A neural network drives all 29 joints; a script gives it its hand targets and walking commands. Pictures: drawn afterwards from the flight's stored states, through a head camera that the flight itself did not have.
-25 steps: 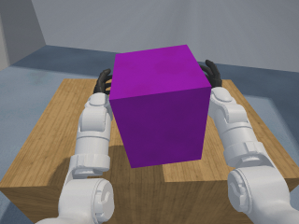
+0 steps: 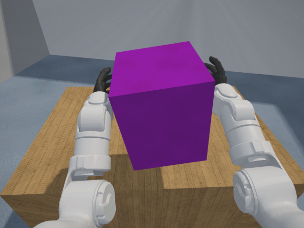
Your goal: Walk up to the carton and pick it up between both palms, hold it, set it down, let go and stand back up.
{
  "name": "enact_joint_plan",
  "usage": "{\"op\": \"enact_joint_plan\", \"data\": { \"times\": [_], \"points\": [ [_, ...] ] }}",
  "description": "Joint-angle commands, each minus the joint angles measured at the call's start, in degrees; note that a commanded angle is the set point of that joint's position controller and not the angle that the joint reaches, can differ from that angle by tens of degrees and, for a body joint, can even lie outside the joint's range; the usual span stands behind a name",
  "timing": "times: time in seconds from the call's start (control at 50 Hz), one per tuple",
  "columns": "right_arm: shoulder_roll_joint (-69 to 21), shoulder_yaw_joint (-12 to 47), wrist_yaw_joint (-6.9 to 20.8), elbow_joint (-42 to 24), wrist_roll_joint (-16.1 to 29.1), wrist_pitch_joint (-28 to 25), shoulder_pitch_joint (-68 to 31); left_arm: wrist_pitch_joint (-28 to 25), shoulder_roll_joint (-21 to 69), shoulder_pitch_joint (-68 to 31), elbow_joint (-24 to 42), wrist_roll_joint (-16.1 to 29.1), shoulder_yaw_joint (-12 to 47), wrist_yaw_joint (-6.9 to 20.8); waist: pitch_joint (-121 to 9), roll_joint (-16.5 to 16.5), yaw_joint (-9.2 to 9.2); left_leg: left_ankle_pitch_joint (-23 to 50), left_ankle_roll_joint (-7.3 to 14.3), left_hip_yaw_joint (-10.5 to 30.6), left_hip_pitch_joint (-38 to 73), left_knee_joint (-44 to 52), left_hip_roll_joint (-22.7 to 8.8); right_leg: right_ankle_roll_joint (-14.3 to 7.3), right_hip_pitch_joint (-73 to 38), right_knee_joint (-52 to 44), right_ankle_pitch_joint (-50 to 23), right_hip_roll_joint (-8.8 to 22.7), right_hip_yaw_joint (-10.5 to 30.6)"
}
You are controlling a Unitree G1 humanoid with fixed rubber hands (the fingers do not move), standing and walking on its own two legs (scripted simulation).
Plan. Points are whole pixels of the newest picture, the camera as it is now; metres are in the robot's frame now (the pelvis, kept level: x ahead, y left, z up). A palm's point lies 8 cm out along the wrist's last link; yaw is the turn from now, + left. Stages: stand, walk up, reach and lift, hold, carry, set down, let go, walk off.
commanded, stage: hold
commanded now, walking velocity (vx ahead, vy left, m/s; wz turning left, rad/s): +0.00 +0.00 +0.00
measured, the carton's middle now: (161, 106) +0.39 -0.01 +0.19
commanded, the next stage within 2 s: none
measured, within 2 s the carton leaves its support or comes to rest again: neither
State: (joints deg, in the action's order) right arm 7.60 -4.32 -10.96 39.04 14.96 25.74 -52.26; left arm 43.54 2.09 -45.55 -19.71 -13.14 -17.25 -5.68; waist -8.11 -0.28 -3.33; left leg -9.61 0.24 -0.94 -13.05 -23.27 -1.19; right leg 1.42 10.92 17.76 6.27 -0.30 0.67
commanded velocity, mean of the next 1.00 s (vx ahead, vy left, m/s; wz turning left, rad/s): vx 0.00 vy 0.00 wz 0.00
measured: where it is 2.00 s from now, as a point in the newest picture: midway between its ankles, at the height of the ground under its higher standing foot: outside the picture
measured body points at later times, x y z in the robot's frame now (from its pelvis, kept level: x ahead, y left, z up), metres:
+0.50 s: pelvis +0.00 +0.00 +0.00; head -0.07 +0.01 +0.44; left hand +0.39 +0.14 +0.23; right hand +0.40 -0.15 +0.26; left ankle +0.03 +0.11 -0.75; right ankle +0.04 -0.13 -0.75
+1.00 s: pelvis +0.00 +0.00 +0.00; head -0.07 +0.01 +0.44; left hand +0.39 +0.15 +0.24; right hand +0.40 -0.15 +0.26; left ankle +0.03 +0.11 -0.75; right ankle +0.04 -0.13 -0.75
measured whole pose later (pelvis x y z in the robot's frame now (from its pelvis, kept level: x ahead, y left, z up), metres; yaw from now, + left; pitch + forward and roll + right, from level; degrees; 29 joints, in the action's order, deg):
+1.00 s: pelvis +0.00 +0.00 +0.00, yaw +0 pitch -1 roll -1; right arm 7.3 -4.2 -13.2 35.9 16.2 31.7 -52.7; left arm 47.8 0.9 -46.0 -17.7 -12.5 -17.2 -4.3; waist -9.5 -0.1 -3.3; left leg -9.6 0.2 -0.9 -13.1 -23.3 -1.2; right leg 1.4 10.9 17.8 6.3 -0.3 0.7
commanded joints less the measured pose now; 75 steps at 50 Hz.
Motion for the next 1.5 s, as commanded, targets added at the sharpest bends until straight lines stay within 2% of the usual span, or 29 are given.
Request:
{"op": "enact_joint_plan", "data": {
  "times": [0.0, 0.04, 0.12, 0.18, 0.2, 0.32, 0.34, 0.38, 0.48, 0.52, 0.54, 0.58, 0.6, 0.66, 0.68, 0.72, 0.78, 0.9, 0.92, 0.94, 0.96, 0.98, 1.06, 1.08, 1.16, 1.22, 1.26, 1.32, 1.48],
  "points": [
    [-42.0, 19.6, 5.5, -13.5, 9.1, 1.5, -47.4, -4.3, 32.5, -53.3, 13.0, 10.8, 27.0, 9.0, -22.1, 2.1, -1.64, 4.1, -1.9, 1.9, 10.7, 5.3, 3.2, 0.5, -11.7, -1.6, -1.8, -4.7, -1.9],
    [-42.8, 21.2, 5.3, -15.5, 9.8, 2.0, -48.1, -4.5, 32.2, -53.5, 13.4, 12.0, 27.1, 9.2, -25.8, 1.1, -1.00, 6.0, -2.0, 2.0, 10.8, 4.8, 3.3, 0.6, -13.7, -1.2, -4.2, -4.9, -1.4],
    [-43.6, 22.4, 5.1, -21.8, 12.5, 1.6, -51.4, -4.1, 35.0, -55.8, 18.4, 14.8, 31.7, 8.0, -31.5, 4.4, -1.74, 10.6, -2.9, 3.0, 14.1, 2.7, 3.2, 0.1, -12.5, -0.6, -6.9, -5.4, -1.8],
    [-42.3, 23.4, 4.6, -19.5, 12.9, 3.4, -47.9, -3.0, 33.1, -51.7, 17.4, 13.3, 29.5, 8.0, -30.0, 2.5, -1.11, 12.5, -2.8, 3.1, 14.4, 2.5, 3.1, 0.4, -13.6, -1.1, -8.1, -5.7, -1.2],
    [-41.4, 22.2, 4.5, -16.6, 11.5, 4.1, -45.8, -2.9, 32.6, -53.4, 16.5, 12.8, 29.6, 8.3, -26.3, 3.6, -2.39, 10.3, -3.3, 2.8, 13.5, 3.5, 2.9, 0.5, -12.8, -1.1, -6.5, -5.6, -1.7],
    [-42.7, 23.1, 4.2, -20.4, 13.4, 4.6, -49.6, -1.9, 32.8, -53.3, 17.6, 13.3, 29.1, 9.2, -27.5, 3.3, -0.93, 10.5, -2.7, 2.5, 12.2, 3.4, 3.2, 0.5, -13.5, -0.9, -6.7, -5.4, -1.0],
    [-42.1, 22.3, 4.2, -17.6, 13.0, 5.4, -47.6, -1.9, 32.7, -54.1, 17.0, 13.2, 29.1, 9.1, -26.5, 3.7, -2.02, 10.0, -3.0, 2.9, 12.8, 3.4, 3.2, 0.4, -12.0, -1.0, -6.0, -5.5, -1.3],
    [-40.9, 20.6, 4.1, -17.4, 11.9, 5.4, -49.2, -1.5, 32.5, -53.4, 13.3, 12.2, 27.4, 9.6, -23.4, 2.8, -1.87, 5.9, -2.3, 2.5, 11.1, 4.2, 3.3, 0.5, -11.3, -1.7, -2.5, -5.3, -1.4],
    [-42.0, 20.5, 4.3, -15.9, 12.1, 6.0, -48.6, -1.7, 32.1, -55.4, 15.2, 12.7, 28.1, 9.7, -24.6, 3.5, -2.00, 5.8, -2.8, 2.6, 10.3, 4.4, 3.2, 0.2, -12.5, -1.5, -3.1, -5.0, -1.1],
    [-42.8, 21.5, 4.4, -19.1, 12.1, 5.0, -50.8, -1.7, 32.7, -53.5, 14.1, 12.6, 28.0, 9.7, -26.2, 2.9, -0.81, 6.8, -2.7, 2.5, 10.5, 4.3, 3.1, 0.3, -12.6, -1.4, -3.7, -5.3, -1.6],
    [-41.9, 19.9, 4.4, -16.0, 11.8, 5.7, -48.8, -1.5, 32.9, -55.8, 14.4, 12.2, 27.9, 9.6, -23.2, 4.5, -1.72, 5.1, -2.9, 2.5, 10.3, 5.2, 3.1, 0.2, -11.4, -1.3, -1.8, -5.2, -1.4],
    [-42.2, 20.5, 4.6, -17.7, 11.7, 5.5, -50.6, -1.8, 32.7, -55.2, 13.4, 13.2, 27.9, 9.7, -24.4, 2.2, -1.91, 4.1, -2.2, 2.7, 9.4, 5.2, 3.0, 0.3, -11.5, -1.6, -1.5, -5.3, -1.1],
    [-42.5, 21.1, 4.5, -18.2, 11.9, 5.5, -50.1, -1.8, 32.5, -54.1, 13.6, 13.0, 27.4, 9.7, -25.3, 2.1, -0.95, 5.9, -2.1, 2.4, 9.6, 4.6, 3.2, 0.3, -13.2, -1.1, -3.4, -5.2, -1.0],
    [-43.1, 21.3, 4.4, -18.0, 11.9, 5.7, -50.8, -1.9, 32.6, -55.4, 13.9, 12.7, 26.8, 9.6, -25.1, 2.0, -1.00, 5.8, -1.9, 2.4, 10.0, 4.7, 3.1, 0.4, -12.4, -1.2, -2.9, -5.1, -0.9],
    [-42.2, 20.1, 4.4, -15.4, 11.6, 5.9, -49.2, -1.8, 32.2, -56.0, 14.3, 12.4, 27.5, 9.7, -24.3, 3.9, -1.79, 5.0, -2.4, 2.1, 10.1, 4.7, 3.1, 0.3, -12.3, -1.6, -2.7, -4.6, -0.7],
    [-42.4, 21.6, 4.3, -19.8, 12.4, 5.0, -50.4, -1.7, 32.9, -54.5, 14.7, 13.2, 28.3, 9.6, -27.1, 3.0, -1.39, 6.9, -2.4, 2.5, 10.8, 4.1, 3.1, 0.3, -13.2, -1.5, -4.3, -4.9, -1.1],
    [-42.1, 20.2, 4.3, -16.4, 11.8, 5.9, -49.1, -1.7, 32.4, -55.3, 13.5, 12.2, 27.2, 9.6, -24.5, 3.7, -1.81, 5.0, -2.9, 2.6, 10.5, 4.6, 3.2, 0.2, -12.1, -1.7, -2.2, -5.0, -1.1],
    [-42.3, 20.6, 4.1, -16.4, 12.1, 6.1, -49.1, -1.6, 32.3, -55.8, 14.8, 12.3, 27.5, 9.6, -23.1, 3.7, -1.71, 5.8, -2.8, 2.8, 10.3, 4.3, 3.0, 0.0, -11.6, -1.5, -2.1, -5.0, -1.2],
    [-42.7, 21.0, 4.2, -19.3, 12.7, 5.5, -49.3, -1.6, 32.9, -55.3, 16.4, 12.9, 28.1, 9.8, -26.5, 4.1, -1.70, 7.5, -2.9, 2.3, 11.1, 4.0, 3.1, 0.1, -13.6, -1.4, -4.4, -4.9, -0.8],
    [-41.5, 20.9, 4.1, -17.3, 12.3, 6.1, -48.4, -1.3, 32.9, -53.9, 14.3, 12.5, 27.8, 9.7, -24.9, 4.1, -2.49, 8.2, -3.2, 2.8, 12.0, 4.2, 3.0, 0.0, -12.3, -1.4, -4.2, -5.1, -1.0],
    [-41.3, 20.5, 4.0, -18.0, 12.0, 6.0, -51.3, -1.3, 32.9, -54.7, 12.7, 11.9, 27.2, 9.8, -24.7, 3.2, -1.62, 6.0, -3.3, 2.8, 11.1, 4.3, 2.8, -0.1, -11.5, -1.8, -1.8, -5.4, -1.2],
    [-42.8, 21.3, 4.1, -18.7, 12.1, 5.6, -49.7, -1.5, 34.1, -55.0, 16.4, 13.0, 29.2, 9.5, -26.8, 4.6, -2.40, 8.0, -3.2, 3.0, 12.0, 3.8, 2.6, -0.1, -12.5, -1.3, -4.3, -5.2, -1.2],
    [-42.5, 21.0, 4.2, -16.4, 12.3, 6.4, -49.4, -1.2, 31.7, -55.3, 13.8, 11.7, 26.1, 9.9, -23.7, 2.2, -1.58, 3.9, -2.5, 2.5, 9.4, 5.1, 3.1, 0.2, -12.3, -1.9, -1.7, -5.1, -1.0],
    [-42.9, 21.7, 4.1, -18.6, 12.6, 6.1, -51.3, -1.2, 31.4, -53.3, 12.2, 11.7, 24.9, 10.1, -24.0, 1.4, -0.46, 4.2, -1.9, 2.3, 9.0, 5.1, 3.1, 0.2, -13.2, -1.8, -2.2, -5.0, -0.8],
    [-42.1, 21.1, 4.1, -15.8, 12.2, 6.6, -49.6, -1.4, 31.6, -54.2, 12.4, 11.5, 25.6, 9.7, -23.7, 3.7, -0.87, 5.6, -2.7, 2.6, 9.9, 4.8, 3.0, 0.1, -12.3, -1.6, -2.8, -4.9, -1.1],
    [-42.2, 21.0, 3.9, -17.4, 11.5, 6.2, -48.5, -0.9, 33.0, -52.3, 14.2, 12.2, 26.9, 10.2, -24.3, 2.3, -2.15, 7.2, -2.8, 2.9, 10.9, 4.7, 2.7, 0.3, -13.7, -1.5, -4.7, -5.1, -1.2],
    [-42.4, 21.7, 3.9, -21.2, 13.1, 5.8, -51.7, -1.3, 33.5, -54.3, 15.8, 12.9, 27.8, 9.9, -28.3, 3.0, -1.15, 9.5, -3.0, 2.9, 12.2, 3.7, 2.7, 0.0, -13.9, -1.0, -5.4, -5.6, -1.0],
    [-41.9, 21.2, 3.9, -17.7, 12.2, 6.2, -49.6, -1.2, 33.1, -54.2, 13.9, 12.2, 27.0, 9.7, -24.2, 3.6, -1.57, 7.1, -3.1, 2.9, 11.1, 4.6, 2.8, 0.2, -12.6, -1.7, -3.4, -5.4, -1.5],
    [-42.9, 22.1, 3.8, -18.7, 13.1, 6.5, -48.6, -1.5, 32.4, -55.1, 17.0, 12.1, 26.7, 9.9, -26.8, 3.7, -1.19, 9.3, -3.1, 2.5, 12.0, 3.6, 3.3, 0.1, -13.5, -1.1, -5.7, -5.0, -1.1]
  ]
}}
